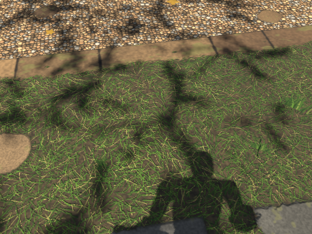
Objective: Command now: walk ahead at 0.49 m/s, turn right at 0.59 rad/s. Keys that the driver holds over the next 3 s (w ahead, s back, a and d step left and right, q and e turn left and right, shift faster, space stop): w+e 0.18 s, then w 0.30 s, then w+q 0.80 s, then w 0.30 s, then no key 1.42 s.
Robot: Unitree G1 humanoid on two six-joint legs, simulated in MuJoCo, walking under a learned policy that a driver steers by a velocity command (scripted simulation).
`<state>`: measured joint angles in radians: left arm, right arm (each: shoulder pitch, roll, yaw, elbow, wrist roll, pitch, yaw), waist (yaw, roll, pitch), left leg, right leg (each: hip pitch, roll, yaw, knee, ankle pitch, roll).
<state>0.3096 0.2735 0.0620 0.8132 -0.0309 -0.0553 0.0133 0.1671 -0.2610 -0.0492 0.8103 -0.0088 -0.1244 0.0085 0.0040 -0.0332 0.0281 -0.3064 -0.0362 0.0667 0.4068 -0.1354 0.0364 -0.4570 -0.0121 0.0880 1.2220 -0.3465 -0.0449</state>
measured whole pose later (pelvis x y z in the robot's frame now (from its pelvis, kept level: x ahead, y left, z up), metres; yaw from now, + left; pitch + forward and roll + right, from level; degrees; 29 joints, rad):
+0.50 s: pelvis +0.27 -0.09 -0.01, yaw -12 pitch +2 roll +1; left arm 0.20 0.26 0.05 0.68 0.00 -0.07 -0.04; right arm 0.27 -0.29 -0.04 0.88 0.03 -0.10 0.01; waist -0.02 0.01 0.04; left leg -0.40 0.08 0.00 1.21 -0.40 0.02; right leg -0.39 0.03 -0.04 0.54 -0.18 -0.07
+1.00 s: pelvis +0.55 -0.08 -0.02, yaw +2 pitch +3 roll +0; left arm 0.31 0.27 0.06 0.83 0.00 -0.07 0.02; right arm 0.10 -0.27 -0.06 0.71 0.02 -0.06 0.05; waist 0.02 0.01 0.04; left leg -0.53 -0.05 0.05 0.64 -0.17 0.10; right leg -0.13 -0.03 -0.08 0.97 -0.47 0.01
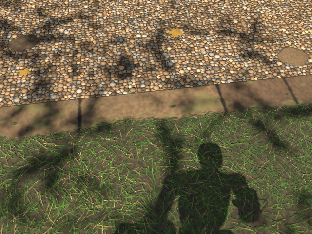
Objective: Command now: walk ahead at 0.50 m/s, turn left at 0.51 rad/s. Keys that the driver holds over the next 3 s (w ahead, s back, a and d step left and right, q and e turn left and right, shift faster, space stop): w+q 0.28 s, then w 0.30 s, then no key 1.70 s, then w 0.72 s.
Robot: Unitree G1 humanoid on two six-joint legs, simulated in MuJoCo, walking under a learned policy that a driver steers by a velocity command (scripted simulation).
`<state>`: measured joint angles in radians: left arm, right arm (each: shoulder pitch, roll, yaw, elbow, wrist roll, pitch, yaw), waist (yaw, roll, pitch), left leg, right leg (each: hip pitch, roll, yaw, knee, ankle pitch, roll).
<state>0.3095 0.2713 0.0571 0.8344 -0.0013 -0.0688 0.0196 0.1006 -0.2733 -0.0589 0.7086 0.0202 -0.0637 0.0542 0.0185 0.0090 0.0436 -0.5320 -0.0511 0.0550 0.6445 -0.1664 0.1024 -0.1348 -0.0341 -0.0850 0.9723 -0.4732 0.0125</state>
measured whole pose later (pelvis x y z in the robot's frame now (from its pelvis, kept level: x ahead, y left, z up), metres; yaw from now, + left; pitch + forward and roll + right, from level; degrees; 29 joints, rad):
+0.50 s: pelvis +0.29 -0.02 +0.01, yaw +14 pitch +3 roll -1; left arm 0.12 0.26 0.05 0.68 0.00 -0.13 -0.02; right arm 0.35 -0.29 -0.06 0.75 0.03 -0.04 -0.01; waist -0.04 0.03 -0.01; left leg -0.25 -0.09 -0.18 0.99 -0.49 0.05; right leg -0.44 0.05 0.00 0.54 -0.16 -0.03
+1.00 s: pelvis +0.47 +0.05 +0.02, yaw +15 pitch +2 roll +0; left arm 0.26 0.28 0.03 0.85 0.00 -0.03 0.01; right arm 0.09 -0.21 -0.03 0.69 -0.02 -0.04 0.01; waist 0.04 -0.02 0.02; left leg -0.42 -0.02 0.00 0.50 -0.12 0.03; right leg -0.32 0.00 0.04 0.89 -0.59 0.05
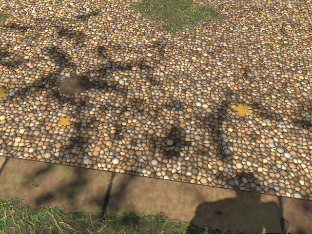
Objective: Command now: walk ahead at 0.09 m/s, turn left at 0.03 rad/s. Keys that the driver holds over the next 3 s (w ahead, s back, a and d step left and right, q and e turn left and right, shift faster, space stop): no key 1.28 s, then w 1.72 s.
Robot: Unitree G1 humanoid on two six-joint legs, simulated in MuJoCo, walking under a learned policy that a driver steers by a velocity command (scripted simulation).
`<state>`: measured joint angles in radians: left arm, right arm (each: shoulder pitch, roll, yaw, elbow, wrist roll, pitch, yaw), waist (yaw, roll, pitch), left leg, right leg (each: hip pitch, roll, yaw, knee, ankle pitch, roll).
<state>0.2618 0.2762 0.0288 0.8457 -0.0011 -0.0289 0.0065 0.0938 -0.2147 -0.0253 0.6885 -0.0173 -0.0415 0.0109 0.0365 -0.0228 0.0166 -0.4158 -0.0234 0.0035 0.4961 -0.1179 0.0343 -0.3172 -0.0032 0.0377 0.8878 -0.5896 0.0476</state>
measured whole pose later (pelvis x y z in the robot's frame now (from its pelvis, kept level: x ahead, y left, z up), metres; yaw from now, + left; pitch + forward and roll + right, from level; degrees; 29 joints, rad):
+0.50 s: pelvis +0.05 -0.02 +0.00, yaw +0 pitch -1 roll +0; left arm 0.24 0.21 0.02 0.96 0.01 -0.02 0.03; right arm 0.19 -0.22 -0.05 0.91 -0.01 0.00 -0.02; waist 0.00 0.00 0.03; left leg -0.30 0.00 -0.01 0.54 -0.22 -0.01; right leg -0.20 -0.02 0.01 0.55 -0.34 0.02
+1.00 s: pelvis +0.06 -0.03 +0.00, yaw +1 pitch -2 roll +0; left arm 0.27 0.19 0.02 1.07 0.00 -0.01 0.04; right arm 0.16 -0.21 -0.04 1.08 0.00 0.02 -0.04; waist 0.00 0.00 0.04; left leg -0.26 0.01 -0.03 0.51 -0.22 -0.02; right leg -0.14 -0.01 0.00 0.50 -0.33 0.01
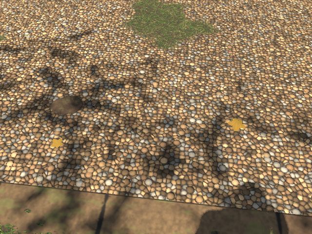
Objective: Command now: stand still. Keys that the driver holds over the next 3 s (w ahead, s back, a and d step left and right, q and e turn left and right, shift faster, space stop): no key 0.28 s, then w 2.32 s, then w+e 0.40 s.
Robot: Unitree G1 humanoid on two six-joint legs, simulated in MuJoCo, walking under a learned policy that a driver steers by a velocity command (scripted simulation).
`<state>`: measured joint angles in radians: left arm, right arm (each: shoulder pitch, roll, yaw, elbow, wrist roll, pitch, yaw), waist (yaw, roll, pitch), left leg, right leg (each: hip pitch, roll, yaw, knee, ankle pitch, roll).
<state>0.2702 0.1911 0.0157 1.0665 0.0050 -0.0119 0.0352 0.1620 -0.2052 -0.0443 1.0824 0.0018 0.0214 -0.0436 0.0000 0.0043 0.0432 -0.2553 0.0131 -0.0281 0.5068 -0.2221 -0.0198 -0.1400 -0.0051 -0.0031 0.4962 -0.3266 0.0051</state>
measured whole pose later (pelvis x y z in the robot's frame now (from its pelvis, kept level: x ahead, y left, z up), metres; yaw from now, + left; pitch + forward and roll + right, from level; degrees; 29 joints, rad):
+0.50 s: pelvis +0.03 +0.02 -0.01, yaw +0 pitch +0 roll +0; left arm 0.42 0.21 0.04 1.09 -0.03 -0.04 0.03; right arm 0.26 -0.20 -0.04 1.13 0.03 -0.05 -0.01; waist 0.01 -0.03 -0.02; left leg -0.29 0.00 0.05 0.65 -0.41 0.07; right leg -0.13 -0.03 0.01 0.53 -0.41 0.00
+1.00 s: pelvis +0.27 -0.01 -0.02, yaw +0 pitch +2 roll +0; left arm -0.06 0.22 0.04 0.84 -0.03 -0.11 -0.05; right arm 0.51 -0.22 -0.03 1.11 0.00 -0.06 -0.02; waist -0.07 0.00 0.03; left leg 0.17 0.03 0.04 0.34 -0.49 -0.01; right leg -0.54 -0.01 -0.06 0.55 -0.04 -0.10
